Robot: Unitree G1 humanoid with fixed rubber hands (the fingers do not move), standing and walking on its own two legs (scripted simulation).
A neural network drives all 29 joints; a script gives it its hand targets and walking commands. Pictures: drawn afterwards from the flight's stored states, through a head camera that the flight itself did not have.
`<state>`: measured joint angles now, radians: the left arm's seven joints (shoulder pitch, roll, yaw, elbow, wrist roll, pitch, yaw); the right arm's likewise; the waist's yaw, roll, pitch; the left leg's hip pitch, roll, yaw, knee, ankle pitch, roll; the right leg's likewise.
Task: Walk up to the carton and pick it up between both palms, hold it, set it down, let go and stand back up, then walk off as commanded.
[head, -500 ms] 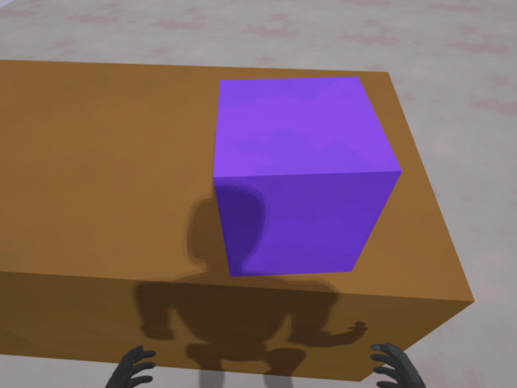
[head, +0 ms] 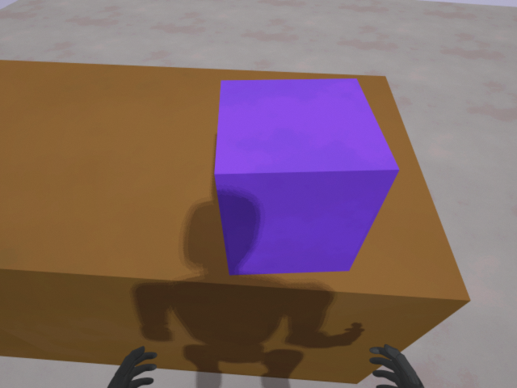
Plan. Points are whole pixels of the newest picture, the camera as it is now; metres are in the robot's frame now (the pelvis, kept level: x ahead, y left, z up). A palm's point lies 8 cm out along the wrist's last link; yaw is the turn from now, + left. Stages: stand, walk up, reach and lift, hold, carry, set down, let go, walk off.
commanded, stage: let go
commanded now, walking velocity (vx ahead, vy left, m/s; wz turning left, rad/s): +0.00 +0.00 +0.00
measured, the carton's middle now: (289, 182) +0.43 -0.02 +0.10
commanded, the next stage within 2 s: stand in 0.04 s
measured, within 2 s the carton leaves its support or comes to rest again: neither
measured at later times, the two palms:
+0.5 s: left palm out of the picture +0.08 +0.31 -0.10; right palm out of the picture +0.10 -0.29 -0.10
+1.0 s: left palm out of the picture +0.06 +0.31 -0.10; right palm out of the picture +0.09 -0.29 -0.11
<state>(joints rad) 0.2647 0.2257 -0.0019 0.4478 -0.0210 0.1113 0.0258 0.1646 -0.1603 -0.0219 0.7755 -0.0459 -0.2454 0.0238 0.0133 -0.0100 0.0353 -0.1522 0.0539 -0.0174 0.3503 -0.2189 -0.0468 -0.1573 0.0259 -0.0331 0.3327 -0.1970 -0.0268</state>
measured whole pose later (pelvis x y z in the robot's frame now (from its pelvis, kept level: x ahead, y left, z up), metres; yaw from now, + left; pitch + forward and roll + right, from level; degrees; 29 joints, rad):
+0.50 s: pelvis +0.00 +0.00 +0.00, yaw +0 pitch -1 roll -1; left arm 0.26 0.37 0.04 0.81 0.01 -0.02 -0.02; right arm 0.25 -0.35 -0.02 0.78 -0.03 -0.01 0.01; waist 0.01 0.00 0.02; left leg -0.15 0.05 -0.02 0.43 -0.27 -0.04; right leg -0.16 0.02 -0.03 0.41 -0.24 -0.03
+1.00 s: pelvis +0.00 +0.00 +0.00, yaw +0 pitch -1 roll -1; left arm 0.26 0.38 0.01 0.91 0.01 -0.04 -0.01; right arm 0.25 -0.36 -0.02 0.80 -0.01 0.00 0.00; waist 0.01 0.03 0.01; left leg -0.15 0.05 -0.02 0.43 -0.27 -0.04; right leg -0.16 0.02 -0.03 0.41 -0.24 -0.03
